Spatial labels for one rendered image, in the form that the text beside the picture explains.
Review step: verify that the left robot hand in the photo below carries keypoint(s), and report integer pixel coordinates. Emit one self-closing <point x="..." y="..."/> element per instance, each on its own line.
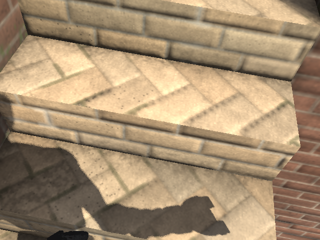
<point x="71" y="235"/>

